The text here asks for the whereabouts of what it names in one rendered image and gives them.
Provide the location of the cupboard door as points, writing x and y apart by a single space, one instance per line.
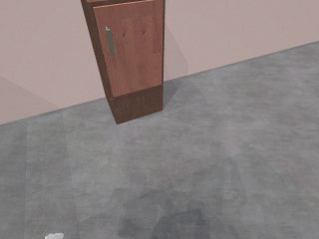
136 30

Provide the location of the handle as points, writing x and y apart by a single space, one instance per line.
110 41

